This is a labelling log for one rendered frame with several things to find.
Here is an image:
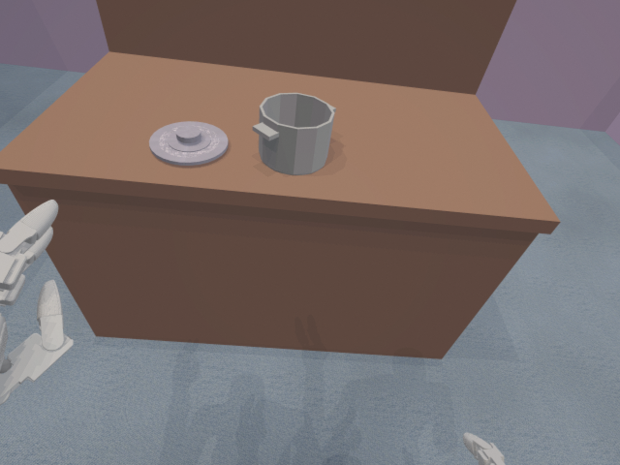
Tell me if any robot right hand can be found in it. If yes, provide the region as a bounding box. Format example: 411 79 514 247
463 432 506 465

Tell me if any robot left hand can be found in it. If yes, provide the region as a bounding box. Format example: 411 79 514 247
0 200 74 405

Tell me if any lid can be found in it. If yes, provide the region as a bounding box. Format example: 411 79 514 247
149 121 229 166

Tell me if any knob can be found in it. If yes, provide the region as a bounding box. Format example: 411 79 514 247
176 126 202 143

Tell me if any pot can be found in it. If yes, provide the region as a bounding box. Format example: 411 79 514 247
253 93 336 175

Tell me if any table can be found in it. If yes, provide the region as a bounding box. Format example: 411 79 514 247
0 0 560 359

